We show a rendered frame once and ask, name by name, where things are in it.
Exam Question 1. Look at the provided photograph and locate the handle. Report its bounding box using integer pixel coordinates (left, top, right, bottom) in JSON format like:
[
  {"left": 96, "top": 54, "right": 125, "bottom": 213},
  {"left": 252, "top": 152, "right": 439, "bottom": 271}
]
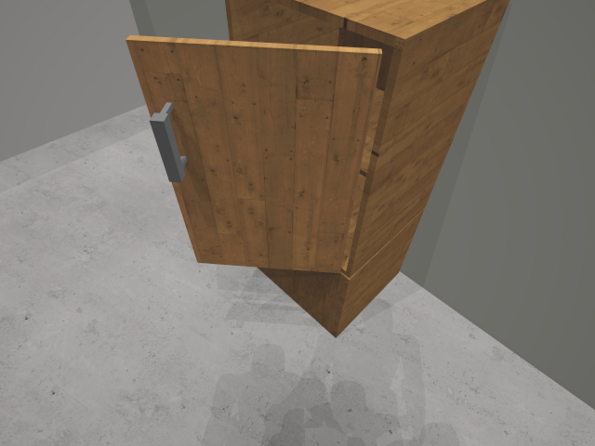
[{"left": 150, "top": 102, "right": 187, "bottom": 182}]

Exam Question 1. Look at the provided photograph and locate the cupboard door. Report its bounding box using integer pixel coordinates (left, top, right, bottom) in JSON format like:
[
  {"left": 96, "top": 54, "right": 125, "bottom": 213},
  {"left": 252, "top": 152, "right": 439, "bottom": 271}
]
[{"left": 126, "top": 35, "right": 382, "bottom": 273}]

